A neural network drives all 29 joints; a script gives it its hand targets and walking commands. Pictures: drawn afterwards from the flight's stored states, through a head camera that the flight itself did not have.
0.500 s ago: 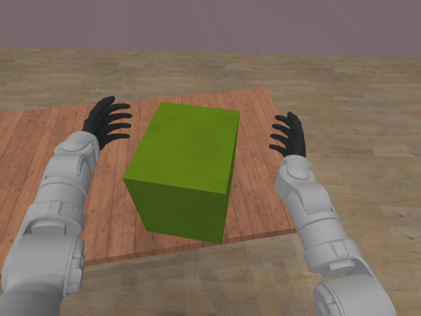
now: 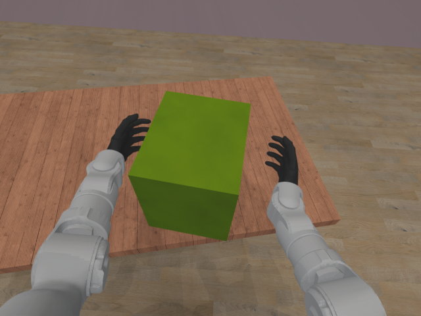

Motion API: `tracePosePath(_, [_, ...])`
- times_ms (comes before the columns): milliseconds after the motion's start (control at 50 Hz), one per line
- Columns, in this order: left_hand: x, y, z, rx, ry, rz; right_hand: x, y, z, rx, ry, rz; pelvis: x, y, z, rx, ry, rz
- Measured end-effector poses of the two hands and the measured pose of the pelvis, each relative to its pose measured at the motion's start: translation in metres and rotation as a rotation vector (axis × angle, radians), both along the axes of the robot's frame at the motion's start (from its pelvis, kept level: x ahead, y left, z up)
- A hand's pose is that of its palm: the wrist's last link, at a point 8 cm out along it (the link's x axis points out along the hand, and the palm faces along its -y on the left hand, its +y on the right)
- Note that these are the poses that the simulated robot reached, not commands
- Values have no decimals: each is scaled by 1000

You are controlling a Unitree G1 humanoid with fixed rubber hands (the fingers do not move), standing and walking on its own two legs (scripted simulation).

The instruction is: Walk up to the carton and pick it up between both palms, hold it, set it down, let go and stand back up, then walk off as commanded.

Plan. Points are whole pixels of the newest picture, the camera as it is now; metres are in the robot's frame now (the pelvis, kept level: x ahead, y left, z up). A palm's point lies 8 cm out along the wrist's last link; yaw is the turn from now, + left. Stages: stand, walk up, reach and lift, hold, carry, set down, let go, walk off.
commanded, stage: reach and lift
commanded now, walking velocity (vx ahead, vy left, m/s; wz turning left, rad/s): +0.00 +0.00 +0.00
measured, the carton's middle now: (197, 168) +0.41 +0.02 +0.00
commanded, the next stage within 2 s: none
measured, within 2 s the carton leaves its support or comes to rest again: leaves its support in 1.66 s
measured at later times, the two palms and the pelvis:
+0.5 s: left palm (135, 145) +0.42 +0.14 +0.07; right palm (272, 186) +0.33 -0.12 +0.04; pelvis -0.01 +0.00 +0.00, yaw +0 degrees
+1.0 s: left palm (138, 152) +0.41 +0.14 +0.06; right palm (273, 185) +0.33 -0.12 +0.04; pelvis -0.01 +0.00 +0.00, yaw +0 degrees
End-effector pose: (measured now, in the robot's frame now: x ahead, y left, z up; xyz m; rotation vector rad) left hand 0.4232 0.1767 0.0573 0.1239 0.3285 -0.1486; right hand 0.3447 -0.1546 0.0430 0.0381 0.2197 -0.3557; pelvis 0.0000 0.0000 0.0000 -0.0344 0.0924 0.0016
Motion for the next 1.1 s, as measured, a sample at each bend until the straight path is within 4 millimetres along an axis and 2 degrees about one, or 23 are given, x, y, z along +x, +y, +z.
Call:
tracePosePath(100, [-11,6,-16,30,42,5,-1,2,-1,4,-11,-1,0,1,0,-1,0,0])
tracePosePath(180, [-18,3,-20,27,40,7,-5,6,-2,14,-13,3,-2,0,0,0,-3,0])
tracePosePath(440, [-6,-34,14,32,-32,-43,-16,33,-3,55,8,1,-10,0,0,0,-14,0])
tracePosePath(540, [-3,-36,16,53,-17,-45,-16,32,-2,50,8,-25,-10,0,0,0,-14,0])
tracePosePath(760, [-10,-36,2,63,20,-25,-16,31,-1,35,-1,-32,-10,0,0,0,-14,0])
tracePosePath(1100, [-9,-38,3,77,10,-35,-16,30,0,13,-18,-32,-10,0,0,0,-14,0])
